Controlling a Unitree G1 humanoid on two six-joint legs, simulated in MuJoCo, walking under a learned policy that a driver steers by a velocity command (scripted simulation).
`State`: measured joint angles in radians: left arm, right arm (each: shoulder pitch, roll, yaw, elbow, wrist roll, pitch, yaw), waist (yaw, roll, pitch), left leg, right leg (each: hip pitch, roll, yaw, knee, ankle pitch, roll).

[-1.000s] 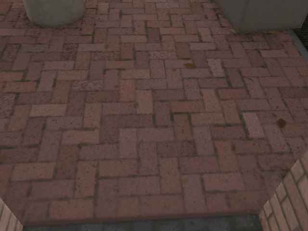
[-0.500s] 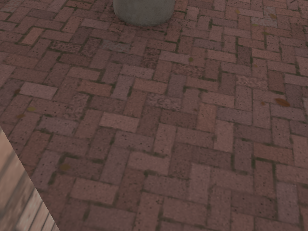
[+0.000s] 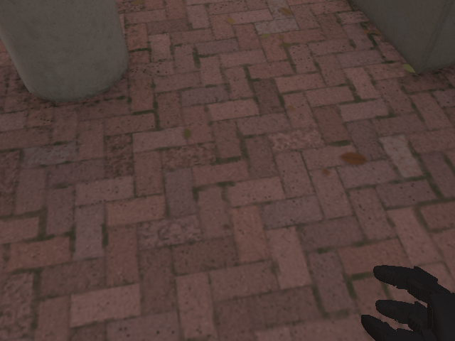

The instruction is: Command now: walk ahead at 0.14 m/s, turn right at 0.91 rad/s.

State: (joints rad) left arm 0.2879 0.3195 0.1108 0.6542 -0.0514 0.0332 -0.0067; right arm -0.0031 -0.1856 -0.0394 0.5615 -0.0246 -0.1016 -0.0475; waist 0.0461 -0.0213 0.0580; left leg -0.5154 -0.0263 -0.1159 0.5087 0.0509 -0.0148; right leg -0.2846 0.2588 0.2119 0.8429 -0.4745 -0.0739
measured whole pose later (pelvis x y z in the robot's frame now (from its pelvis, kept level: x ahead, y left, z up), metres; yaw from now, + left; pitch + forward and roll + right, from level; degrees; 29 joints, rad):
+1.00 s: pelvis +0.22 -0.03 +0.00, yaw +0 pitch +4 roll +1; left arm 0.14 0.29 0.10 0.64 -0.02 0.02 0.02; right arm 0.23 -0.27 -0.06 0.62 0.02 -0.01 0.02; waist -0.02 -0.05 0.01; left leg -0.45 -0.10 -0.02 0.73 -0.37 0.12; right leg -0.47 -0.02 0.10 1.27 -0.55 0.04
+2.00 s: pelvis +0.80 +0.09 +0.01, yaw -3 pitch +2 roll +2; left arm 0.01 0.34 0.06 0.65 0.04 -0.02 -0.10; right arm 0.46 -0.31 -0.05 0.87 -0.02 -0.10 -0.01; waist -0.06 -0.04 0.04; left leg 0.17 -0.01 0.24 0.24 -0.43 -0.03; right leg -0.79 -0.03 -0.10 0.81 0.01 -0.08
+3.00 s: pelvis +1.12 +0.13 +0.02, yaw -18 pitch -1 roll +0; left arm 0.22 0.23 0.02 0.85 0.00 0.02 0.02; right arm 0.17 -0.22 -0.04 0.68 -0.01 -0.01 -0.02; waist 0.01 0.01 0.03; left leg -0.30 -0.03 -0.03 0.56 -0.24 0.01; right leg -0.17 0.07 0.12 0.56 -0.36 -0.02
